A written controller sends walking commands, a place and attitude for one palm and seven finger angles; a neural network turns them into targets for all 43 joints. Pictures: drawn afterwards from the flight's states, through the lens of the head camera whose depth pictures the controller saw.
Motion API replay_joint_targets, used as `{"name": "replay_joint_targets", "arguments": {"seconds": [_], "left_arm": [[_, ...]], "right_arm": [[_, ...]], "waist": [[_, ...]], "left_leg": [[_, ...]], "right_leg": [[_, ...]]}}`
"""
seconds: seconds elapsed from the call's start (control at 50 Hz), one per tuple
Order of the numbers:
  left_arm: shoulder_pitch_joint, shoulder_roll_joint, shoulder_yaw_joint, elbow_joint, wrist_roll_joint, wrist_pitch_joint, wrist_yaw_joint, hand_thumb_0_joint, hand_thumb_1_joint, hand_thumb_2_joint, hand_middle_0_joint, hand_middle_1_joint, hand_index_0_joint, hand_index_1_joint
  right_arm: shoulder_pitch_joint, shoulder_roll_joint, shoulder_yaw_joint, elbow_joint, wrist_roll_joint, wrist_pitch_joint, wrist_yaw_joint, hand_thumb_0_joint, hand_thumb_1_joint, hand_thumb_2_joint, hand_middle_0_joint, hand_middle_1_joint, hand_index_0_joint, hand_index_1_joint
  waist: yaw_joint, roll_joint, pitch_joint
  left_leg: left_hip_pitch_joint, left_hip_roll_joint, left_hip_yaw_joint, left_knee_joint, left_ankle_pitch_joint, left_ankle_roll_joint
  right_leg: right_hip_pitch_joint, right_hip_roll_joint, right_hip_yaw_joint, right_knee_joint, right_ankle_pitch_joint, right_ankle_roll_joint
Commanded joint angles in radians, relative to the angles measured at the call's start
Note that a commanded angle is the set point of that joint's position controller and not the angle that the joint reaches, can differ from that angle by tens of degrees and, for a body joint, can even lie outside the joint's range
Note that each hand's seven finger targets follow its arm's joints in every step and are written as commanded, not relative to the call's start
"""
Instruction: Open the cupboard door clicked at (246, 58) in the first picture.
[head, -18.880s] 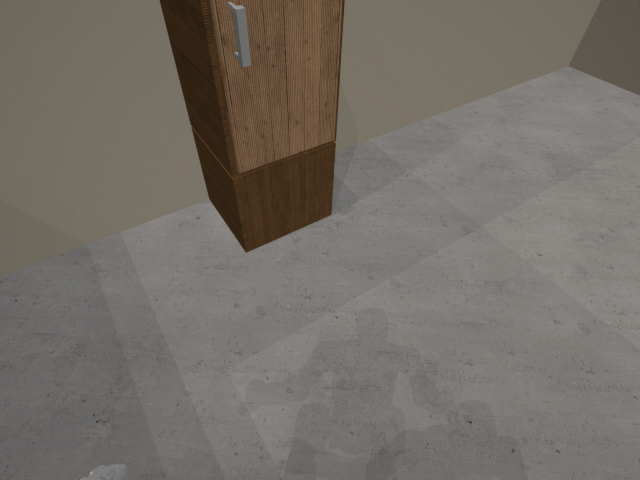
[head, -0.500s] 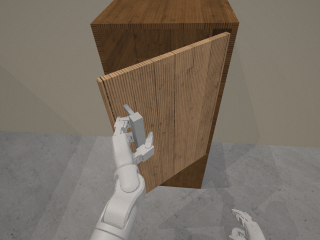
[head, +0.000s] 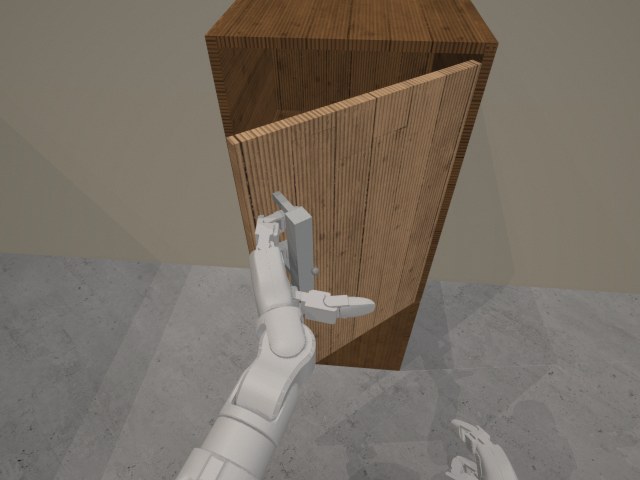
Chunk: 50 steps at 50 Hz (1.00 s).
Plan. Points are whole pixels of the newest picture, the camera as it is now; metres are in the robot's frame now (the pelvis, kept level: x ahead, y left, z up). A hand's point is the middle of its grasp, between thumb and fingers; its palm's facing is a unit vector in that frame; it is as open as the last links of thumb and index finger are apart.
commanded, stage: open thumb and fingers to let go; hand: left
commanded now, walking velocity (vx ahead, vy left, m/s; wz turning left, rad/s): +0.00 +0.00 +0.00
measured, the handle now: (292, 243) +0.39 +0.07 +0.11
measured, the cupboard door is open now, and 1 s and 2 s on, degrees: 38 38 38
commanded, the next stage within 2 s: slide the hand sideways off the handle in 0.10 s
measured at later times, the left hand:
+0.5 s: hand (307, 288) +0.31 +0.04 +0.11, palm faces -0.12 -0.99 +0.01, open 16.4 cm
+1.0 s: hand (262, 321) +0.27 +0.09 +0.10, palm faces -0.06 -1.00 -0.01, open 16.3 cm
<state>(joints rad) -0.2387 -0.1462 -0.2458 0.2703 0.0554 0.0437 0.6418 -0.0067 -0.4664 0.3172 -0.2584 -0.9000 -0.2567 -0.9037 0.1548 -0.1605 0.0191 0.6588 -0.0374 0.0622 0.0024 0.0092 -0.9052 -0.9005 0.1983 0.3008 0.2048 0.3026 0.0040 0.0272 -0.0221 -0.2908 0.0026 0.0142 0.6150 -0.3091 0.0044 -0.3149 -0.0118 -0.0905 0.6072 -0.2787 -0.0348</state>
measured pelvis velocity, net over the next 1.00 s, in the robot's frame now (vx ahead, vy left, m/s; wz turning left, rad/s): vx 0.02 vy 0.00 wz -0.01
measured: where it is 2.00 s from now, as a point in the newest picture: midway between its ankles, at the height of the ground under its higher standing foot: outside the picture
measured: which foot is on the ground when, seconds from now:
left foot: down 0.00-1.00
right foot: down 0.00-1.00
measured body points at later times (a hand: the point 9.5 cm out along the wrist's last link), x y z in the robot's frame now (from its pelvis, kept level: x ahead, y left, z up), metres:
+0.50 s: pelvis +0.00 +0.01 +0.00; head -0.02 +0.00 +0.45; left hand +0.32 +0.09 +0.11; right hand +0.16 -0.21 -0.10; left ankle +0.01 +0.12 -0.73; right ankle +0.03 -0.10 -0.73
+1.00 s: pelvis +0.02 +0.00 +0.00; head +0.01 -0.02 +0.45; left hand +0.27 +0.14 +0.11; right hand +0.21 -0.21 -0.07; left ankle +0.01 +0.12 -0.73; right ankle +0.03 -0.10 -0.73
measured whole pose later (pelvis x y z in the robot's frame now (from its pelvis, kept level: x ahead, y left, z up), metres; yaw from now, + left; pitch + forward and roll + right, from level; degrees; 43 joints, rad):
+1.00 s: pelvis +0.02 +0.00 +0.00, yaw -1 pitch -1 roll +0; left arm 0.22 0.10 -0.13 -0.18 -0.10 -0.01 0.02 -0.01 -0.50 0.30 -0.16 -0.30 -0.15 -0.30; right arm 0.20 -0.21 0.06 0.52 0.01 -0.04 -0.02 0.01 -0.90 -0.90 0.20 0.30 0.20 0.30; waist 0.02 0.04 -0.02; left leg -0.24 0.01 0.02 0.61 -0.34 0.00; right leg -0.27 0.00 -0.08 0.60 -0.31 -0.03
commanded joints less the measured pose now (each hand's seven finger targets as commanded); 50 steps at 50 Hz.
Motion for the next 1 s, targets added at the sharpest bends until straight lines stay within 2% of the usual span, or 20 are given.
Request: {"name": "replay_joint_targets", "arguments": {"seconds": [0.0,0.06,0.1,0.14,0.18,0.2,0.22,0.24,0.28,0.32,0.38,0.44,0.5,0.6,0.66,0.72,0.8,0.88,0.9,0.98], "left_arm": [[-0.372,-0.117,0.006,-0.195,0.024,-0.036,0.022,0.000,-0.500,0.300,-0.175,-0.450,-0.175,-0.450],[-0.374,-0.118,0.012,-0.195,0.021,-0.025,0.030,0.000,-0.500,0.300,-0.150,-0.300,-0.150,-0.300],[-0.389,-0.128,0.011,-0.152,0.021,-0.014,0.035,0.000,-0.500,0.300,-0.150,-0.300,-0.150,-0.300],[-0.403,-0.130,0.013,-0.182,0.023,-0.016,0.042,0.000,-0.500,0.300,-0.150,-0.300,-0.150,-0.300],[-0.406,-0.153,-0.009,-0.163,0.026,-0.011,0.043,0.000,-0.500,0.300,-0.150,-0.300,-0.150,-0.300],[-0.368,-0.074,-0.222,-0.170,0.111,-0.060,-0.173,0.000,-0.500,0.300,-0.150,-0.300,-0.150,-0.300],[-0.439,0.001,-0.144,-0.256,0.072,-0.122,-0.288,0.000,-0.500,0.300,-0.150,-0.300,-0.150,-0.300],[-0.433,0.044,-0.135,-0.285,0.052,-0.160,-0.380,0.000,-0.500,0.300,-0.150,-0.300,-0.150,-0.300],[-0.424,0.042,-0.148,-0.255,-0.018,-0.195,-0.535,0.000,-0.500,0.300,-0.150,-0.300,-0.150,-0.300],[-0.418,-0.001,-0.122,-0.230,-0.120,-0.183,-0.587,0.000,-0.500,0.300,-0.150,-0.300,-0.150,-0.300],[-0.307,0.024,-0.027,-0.244,-0.190,-0.146,-0.561,0.000,-0.500,0.300,-0.150,-0.300,-0.150,-0.300],[-0.210,0.065,0.017,-0.280,-0.166,-0.138,-0.514,0.000,-0.500,0.300,-0.150,-0.300,-0.150,-0.300],[-0.136,0.129,0.044,-0.345,-0.115,-0.148,-0.495,0.000,-0.500,0.300,-0.150,-0.300,-0.150,-0.300],[-0.044,0.182,0.078,-0.432,-0.103,-0.133,-0.510,0.000,-0.500,0.300,-0.150,-0.300,-0.150,-0.300],[-0.013,0.215,0.118,-0.511,-0.124,-0.121,-0.518,0.000,-0.500,0.300,-0.150,-0.300,-0.150,-0.300],[0.053,0.222,0.122,-0.563,-0.138,-0.122,-0.535,0.000,-0.500,0.300,-0.150,-0.300,-0.150,-0.300],[0.140,0.228,0.115,-0.618,-0.147,-0.127,-0.577,0.000,-0.500,0.300,-0.150,-0.300,-0.150,-0.300],[0.202,0.247,0.124,-0.669,-0.156,-0.121,-0.613,0.000,-0.500,0.300,-0.150,-0.300,-0.150,-0.300],[0.248,0.261,0.142,-0.672,-0.159,-0.120,-0.620,0.000,-0.500,0.300,-0.150,-0.300,-0.150,-0.300],[0.326,0.293,0.182,-0.721,-0.174,-0.122,-0.646,0.000,-0.500,0.300,-0.150,-0.300,-0.150,-0.300]], "right_arm": [[-0.143,-0.089,-0.032,-0.153,0.001,-0.041,0.001,0.000,-0.900,-0.900,0.200,0.300,0.200,0.300],[-0.149,-0.089,-0.031,-0.155,0.001,-0.034,0.005,0.000,-0.900,-0.900,0.200,0.300,0.200,0.300],[-0.151,-0.089,-0.028,-0.147,0.003,-0.028,0.005,0.000,-0.900,-0.900,0.200,0.300,0.200,0.300],[-0.150,-0.089,-0.032,-0.151,-0.001,-0.027,0.006,0.000,-0.900,-0.900,0.200,0.300,0.200,0.300],[-0.149,-0.088,-0.030,-0.148,-0.001,-0.029,0.010,0.000,-0.900,-0.900,0.200,0.300,0.200,0.300],[-0.039,-0.119,-0.029,-0.137,0.004,-0.013,0.005,0.000,-0.900,-0.900,0.200,0.300,0.200,0.300],[-0.039,-0.122,-0.037,-0.170,0.013,-0.016,-0.010,0.000,-0.900,-0.900,0.200,0.300,0.200,0.300],[-0.045,-0.119,-0.034,-0.191,0.019,-0.023,-0.025,0.000,-0.900,-0.900,0.200,0.300,0.200,0.300],[-0.044,-0.118,-0.016,-0.209,0.040,-0.044,-0.041,0.000,-0.900,-0.900,0.200,0.300,0.200,0.300],[-0.064,-0.113,-0.004,-0.228,0.065,-0.069,-0.050,0.000,-0.900,-0.900,0.200,0.300,0.200,0.300],[-0.078,-0.121,-0.001,-0.238,0.069,-0.106,-0.042,0.000,-0.900,-0.900,0.200,0.300,0.200,0.300],[-0.076,-0.124,-0.003,-0.247,0.063,-0.117,-0.023,0.000,-0.900,-0.900,0.200,0.300,0.200,0.300],[-0.074,-0.128,-0.009,-0.261,0.057,-0.115,-0.010,0.000,-0.900,-0.900,0.200,0.300,0.200,0.300],[-0.091,-0.123,-0.001,-0.280,0.055,-0.100,-0.013,0.000,-0.900,-0.900,0.200,0.300,0.200,0.300],[-0.109,-0.116,0.005,-0.291,0.054,-0.101,-0.024,0.000,-0.900,-0.900,0.200,0.300,0.200,0.300],[-0.106,-0.114,0.006,-0.293,0.054,-0.110,-0.027,0.000,-0.900,-0.900,0.200,0.300,0.200,0.300],[-0.089,-0.121,0.004,-0.292,0.055,-0.130,-0.028,0.000,-0.900,-0.900,0.200,0.300,0.200,0.300],[-0.078,-0.129,0.002,-0.301,0.055,-0.149,-0.029,0.000,-0.900,-0.900,0.200,0.300,0.200,0.300],[-0.075,-0.131,0.002,-0.302,0.053,-0.153,-0.029,0.000,-0.900,-0.900,0.200,0.300,0.200,0.300],[-0.072,-0.132,0.003,-0.312,0.053,-0.169,-0.033,0.000,-0.900,-0.900,0.200,0.300,0.200,0.300]], "waist": [[0.007,-0.100,-0.199],[0.009,-0.093,-0.209],[0.007,-0.099,-0.178],[0.007,-0.094,-0.214],[-0.002,-0.105,-0.190],[-0.091,-0.175,-0.116],[-0.058,-0.119,-0.242],[-0.046,-0.073,-0.290],[-0.058,-0.057,-0.252],[-0.058,-0.031,-0.189],[-0.014,-0.093,-0.184],[0.011,-0.125,-0.164],[0.025,-0.114,-0.170],[0.028,-0.086,-0.134],[0.031,-0.069,-0.135],[0.024,-0.082,-0.139],[0.013,-0.044,-0.143],[0.008,-0.074,-0.144],[0.020,-0.044,-0.150],[0.023,-0.087,-0.148]], "left_leg": [[0.034,0.000,-0.033,-0.097,0.103,0.000],[0.027,0.000,-0.027,-0.093,0.102,-0.002],[0.012,0.001,-0.036,-0.103,0.075,-0.005],[0.026,0.003,-0.029,-0.093,0.092,-0.003],[0.014,0.003,-0.032,-0.088,0.083,-0.004],[0.039,0.006,-0.041,-0.089,0.122,0.016],[0.072,-0.002,-0.031,-0.075,0.160,0.022],[0.103,-0.007,-0.024,-0.063,0.174,0.027],[0.103,-0.007,-0.034,-0.066,0.137,0.027],[0.097,-0.001,-0.052,-0.088,0.069,0.017],[0.062,-0.001,-0.056,-0.111,0.041,0.010],[0.036,0.001,-0.045,-0.121,0.052,0.009],[0.039,0.005,-0.029,-0.119,0.077,0.011],[0.039,-0.001,-0.008,-0.120,0.071,0.018],[0.049,-0.006,0.000,-0.121,0.062,0.020],[0.061,-0.004,0.000,-0.117,0.089,0.020],[0.075,-0.005,-0.002,-0.103,0.134,0.019],[0.066,-0.008,-0.011,-0.090,0.149,0.020],[0.069,-0.008,-0.011,-0.090,0.161,0.018],[0.047,-0.011,-0.009,-0.072,0.178,0.021]], "right_leg": [[0.035,0.005,0.024,-0.111,0.022,-0.009],[0.035,0.006,0.024,-0.104,0.020,-0.011],[0.020,0.007,0.018,-0.102,-0.003,-0.011],[0.023,0.007,0.022,-0.098,0.009,-0.011],[0.007,0.008,0.019,-0.096,-0.002,-0.011],[-0.027,0.004,0.056,-0.080,0.089,-0.010],[0.017,0.002,0.058,-0.068,0.146,-0.015],[0.045,0.000,0.063,-0.060,0.178,-0.016],[0.031,0.002,0.051,-0.063,0.156,-0.016],[-0.005,0.013,0.032,-0.075,0.081,-0.011],[0.023,0.019,0.022,-0.088,0.042,-0.004],[0.041,0.016,0.025,-0.092,0.036,0.000],[0.061,0.013,0.038,-0.096,0.052,-0.003],[0.080,0.008,0.058,-0.126,0.057,0.001],[0.097,0.006,0.073,-0.148,0.047,0.004],[0.108,0.007,0.069,-0.147,0.086,0.008],[0.107,0.009,0.063,-0.128,0.158,0.008],[0.099,0.009,0.056,-0.110,0.190,0.012],[0.105,0.009,0.054,-0.102,0.201,0.009],[0.109,0.007,0.059,-0.090,0.243,0.017]]}}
